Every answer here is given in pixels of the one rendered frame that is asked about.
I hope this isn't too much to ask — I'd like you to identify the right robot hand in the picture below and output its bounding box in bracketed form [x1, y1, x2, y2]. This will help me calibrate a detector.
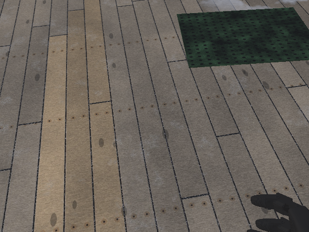
[246, 192, 309, 232]

